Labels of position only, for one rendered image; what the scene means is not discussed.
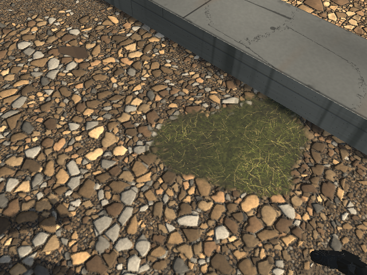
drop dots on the robot right hand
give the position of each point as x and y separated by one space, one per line
344 261

